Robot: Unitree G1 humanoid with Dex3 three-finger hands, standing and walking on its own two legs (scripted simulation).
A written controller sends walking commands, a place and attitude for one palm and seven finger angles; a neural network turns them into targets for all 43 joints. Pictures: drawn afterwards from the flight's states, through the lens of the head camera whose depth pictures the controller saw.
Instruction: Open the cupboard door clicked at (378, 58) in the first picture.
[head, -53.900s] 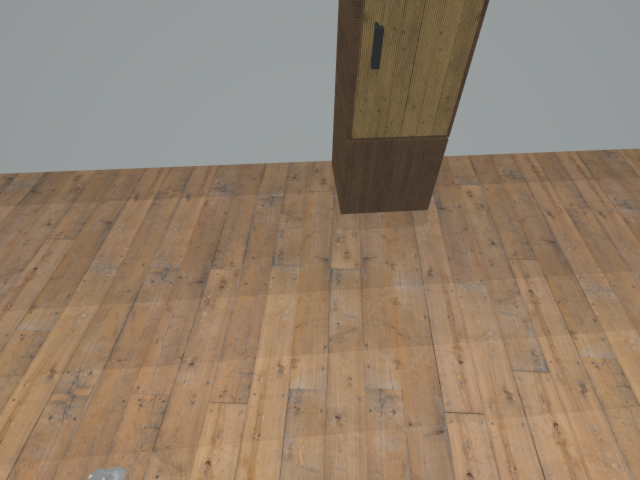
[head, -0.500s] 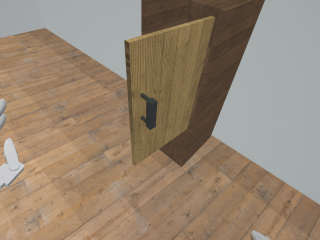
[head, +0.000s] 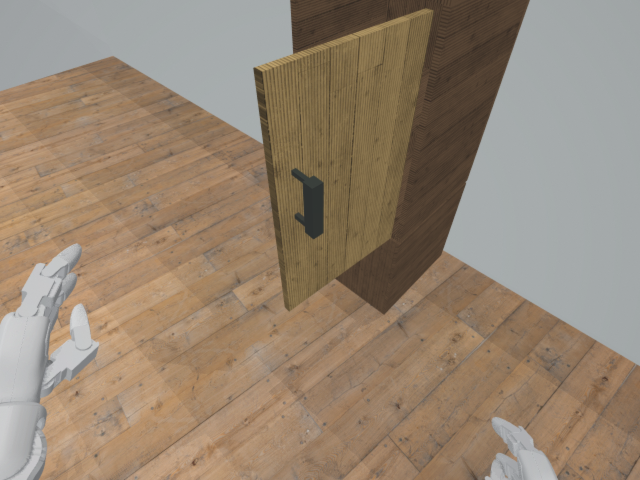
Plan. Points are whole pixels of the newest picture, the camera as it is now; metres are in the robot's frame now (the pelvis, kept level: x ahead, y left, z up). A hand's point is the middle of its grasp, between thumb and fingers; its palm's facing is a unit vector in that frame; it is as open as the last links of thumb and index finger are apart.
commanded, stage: let the arm hang, fingers relaxed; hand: left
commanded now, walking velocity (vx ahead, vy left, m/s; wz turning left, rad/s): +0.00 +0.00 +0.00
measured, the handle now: (305, 202) +0.57 +0.07 +0.01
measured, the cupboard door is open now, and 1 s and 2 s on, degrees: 85 85 85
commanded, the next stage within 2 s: look to check the result in 1.04 s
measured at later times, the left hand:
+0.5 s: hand out of the picture -0.11 +0.18 -0.17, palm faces +0.06 -0.98 -0.19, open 7.4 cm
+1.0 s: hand out of the picture +0.03 +0.18 -0.16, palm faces +0.04 -0.98 -0.22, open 7.4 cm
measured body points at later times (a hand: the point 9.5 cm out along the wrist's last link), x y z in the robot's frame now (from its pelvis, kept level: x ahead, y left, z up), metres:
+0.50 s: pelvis -0.03 +0.00 +0.01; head -0.01 +0.00 +0.45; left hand -0.11 +0.23 -0.15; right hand -0.04 -0.25 -0.15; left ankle +0.05 +0.11 -0.73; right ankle -0.03 -0.11 -0.73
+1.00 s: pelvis -0.01 -0.01 +0.01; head +0.00 -0.02 +0.46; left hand +0.02 +0.23 -0.15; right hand +0.01 -0.25 -0.16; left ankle +0.05 +0.11 -0.73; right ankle -0.03 -0.11 -0.73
